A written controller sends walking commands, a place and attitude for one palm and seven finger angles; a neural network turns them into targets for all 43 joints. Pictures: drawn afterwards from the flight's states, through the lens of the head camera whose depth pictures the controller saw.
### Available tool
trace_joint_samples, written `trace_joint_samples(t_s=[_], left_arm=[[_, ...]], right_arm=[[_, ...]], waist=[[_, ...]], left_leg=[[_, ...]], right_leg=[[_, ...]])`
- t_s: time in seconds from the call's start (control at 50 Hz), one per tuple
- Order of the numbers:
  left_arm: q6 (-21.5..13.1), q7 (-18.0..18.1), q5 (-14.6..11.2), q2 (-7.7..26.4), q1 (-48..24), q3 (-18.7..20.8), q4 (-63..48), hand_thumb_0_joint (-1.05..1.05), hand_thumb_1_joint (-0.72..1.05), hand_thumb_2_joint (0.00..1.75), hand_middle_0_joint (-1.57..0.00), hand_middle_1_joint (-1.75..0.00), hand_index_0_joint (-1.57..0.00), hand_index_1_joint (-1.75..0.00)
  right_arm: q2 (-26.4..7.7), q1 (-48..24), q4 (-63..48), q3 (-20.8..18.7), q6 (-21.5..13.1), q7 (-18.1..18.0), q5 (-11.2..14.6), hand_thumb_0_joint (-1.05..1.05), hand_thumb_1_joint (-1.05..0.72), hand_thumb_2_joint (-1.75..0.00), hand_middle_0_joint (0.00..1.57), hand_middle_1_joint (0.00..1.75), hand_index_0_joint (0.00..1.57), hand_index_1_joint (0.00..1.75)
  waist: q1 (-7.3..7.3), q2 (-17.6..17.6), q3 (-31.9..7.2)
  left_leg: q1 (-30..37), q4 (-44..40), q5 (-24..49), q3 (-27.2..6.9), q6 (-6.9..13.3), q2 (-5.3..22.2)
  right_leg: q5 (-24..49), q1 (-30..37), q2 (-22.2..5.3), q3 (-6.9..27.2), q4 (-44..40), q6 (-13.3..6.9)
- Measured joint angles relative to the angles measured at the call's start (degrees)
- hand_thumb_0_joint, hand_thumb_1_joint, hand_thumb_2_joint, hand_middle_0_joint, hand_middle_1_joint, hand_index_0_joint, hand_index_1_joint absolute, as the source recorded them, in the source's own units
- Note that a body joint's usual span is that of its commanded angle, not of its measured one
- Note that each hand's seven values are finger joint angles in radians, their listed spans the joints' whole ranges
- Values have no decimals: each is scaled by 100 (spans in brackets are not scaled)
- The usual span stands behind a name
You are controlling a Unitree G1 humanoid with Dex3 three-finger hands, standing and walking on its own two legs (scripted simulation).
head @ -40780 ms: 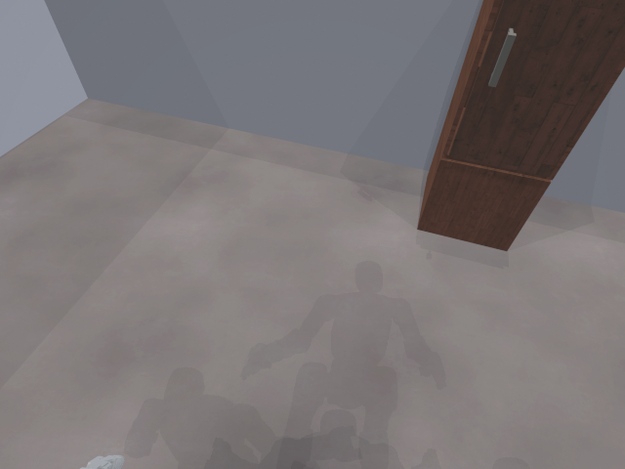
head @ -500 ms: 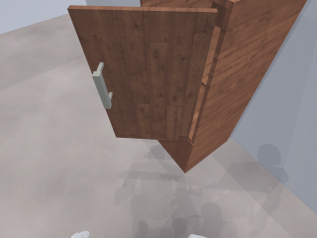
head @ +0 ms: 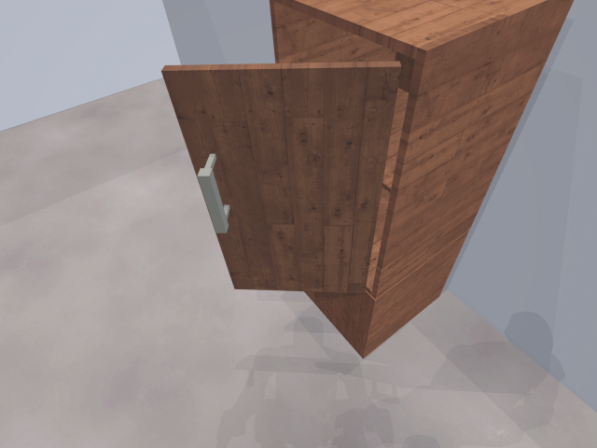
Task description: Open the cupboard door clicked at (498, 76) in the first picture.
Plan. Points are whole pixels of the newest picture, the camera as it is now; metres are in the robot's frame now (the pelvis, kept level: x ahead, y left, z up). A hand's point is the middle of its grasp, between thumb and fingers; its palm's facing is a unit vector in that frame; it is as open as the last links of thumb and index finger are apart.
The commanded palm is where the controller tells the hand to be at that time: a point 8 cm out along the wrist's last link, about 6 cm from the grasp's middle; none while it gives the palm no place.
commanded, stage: come to a stop and stand still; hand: left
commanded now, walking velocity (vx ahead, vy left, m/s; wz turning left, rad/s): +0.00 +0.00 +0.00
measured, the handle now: (216, 194) +0.53 +0.19 +0.03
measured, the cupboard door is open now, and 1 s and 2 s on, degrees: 50 50 50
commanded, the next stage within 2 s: look again from close up in 0.86 s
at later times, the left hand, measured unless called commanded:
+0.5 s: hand out of the picture +0.06 +0.16 -0.16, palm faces +0.00 -0.97 -0.24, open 7.3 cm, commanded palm none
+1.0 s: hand out of the picture +0.03 +0.15 -0.16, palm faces +0.03 -0.97 -0.23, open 7.3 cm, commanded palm none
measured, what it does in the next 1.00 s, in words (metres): stands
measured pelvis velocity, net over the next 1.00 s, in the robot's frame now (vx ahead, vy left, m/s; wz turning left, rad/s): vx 0.01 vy -0.04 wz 0.01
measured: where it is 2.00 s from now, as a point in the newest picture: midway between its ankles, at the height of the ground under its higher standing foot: outside the picture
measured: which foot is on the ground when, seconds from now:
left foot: down 0.00-1.00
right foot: down 0.00-1.00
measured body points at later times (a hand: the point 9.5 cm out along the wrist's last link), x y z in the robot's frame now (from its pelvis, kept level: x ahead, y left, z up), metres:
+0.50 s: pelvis +0.01 -0.02 +0.00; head +0.03 -0.05 +0.45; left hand +0.06 +0.21 -0.14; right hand +0.01 -0.25 -0.17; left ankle -0.03 +0.10 -0.74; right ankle +0.03 -0.12 -0.74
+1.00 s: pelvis +0.01 -0.04 +0.01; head +0.03 -0.05 +0.46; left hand +0.03 +0.20 -0.15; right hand +0.02 -0.26 -0.16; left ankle -0.03 +0.10 -0.74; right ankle +0.03 -0.12 -0.74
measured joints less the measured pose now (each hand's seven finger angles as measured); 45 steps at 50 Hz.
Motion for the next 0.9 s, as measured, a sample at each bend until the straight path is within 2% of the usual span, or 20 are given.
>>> trace_joint_samples(t_s=[0.2,0.5,0.9], left_arm=[[-82,-11,-30,9,-215,-17,155,1,91,90,-20,-29,-20,-30],[-146,5,-30,-139,-572,-7,256,0,91,90,-20,-29,-21,-30],[-149,0,-23,-72,-380,42,375,1,91,90,-20,-29,-21,-30]], right_arm=[[-13,68,468,115,-22,15,-7,0,-91,-90,20,30,20,30],[113,-4,831,112,-60,-38,-10,0,-91,-90,20,30,20,30],[170,-84,913,79,-38,-62,-3,0,-91,-90,20,30,20,30]], waist=[[-11,36,132],[-75,-122,161],[-15,-199,157]], left_leg=[[206,-389,179,-8,-39,-33],[361,-526,193,-52,-191,103],[388,-560,213,-142,-335,278]], right_leg=[[55,116,-12,-7,-181,-26],[8,243,124,-70,-250,-161],[61,354,293,-182,-420,-302]])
